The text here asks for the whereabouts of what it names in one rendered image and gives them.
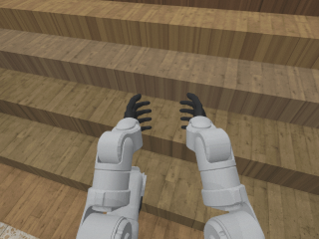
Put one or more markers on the left robot hand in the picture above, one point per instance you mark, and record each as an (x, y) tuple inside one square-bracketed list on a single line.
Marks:
[(131, 111)]

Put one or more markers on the robot left shin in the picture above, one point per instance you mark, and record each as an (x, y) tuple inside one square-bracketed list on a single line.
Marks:
[(138, 169)]

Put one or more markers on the right robot hand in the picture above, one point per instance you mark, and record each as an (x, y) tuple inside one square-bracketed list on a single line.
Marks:
[(197, 111)]

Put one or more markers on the left robot thigh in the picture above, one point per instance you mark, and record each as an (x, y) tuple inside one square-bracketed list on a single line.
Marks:
[(137, 186)]

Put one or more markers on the left robot forearm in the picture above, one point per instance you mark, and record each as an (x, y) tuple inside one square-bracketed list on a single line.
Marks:
[(115, 149)]

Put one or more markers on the right robot forearm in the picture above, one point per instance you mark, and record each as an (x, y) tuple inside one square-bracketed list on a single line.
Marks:
[(222, 189)]

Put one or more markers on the robot left upper arm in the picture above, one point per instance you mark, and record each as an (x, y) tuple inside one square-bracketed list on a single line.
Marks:
[(105, 226)]

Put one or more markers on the robot right upper arm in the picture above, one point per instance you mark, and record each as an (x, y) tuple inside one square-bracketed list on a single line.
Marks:
[(233, 225)]

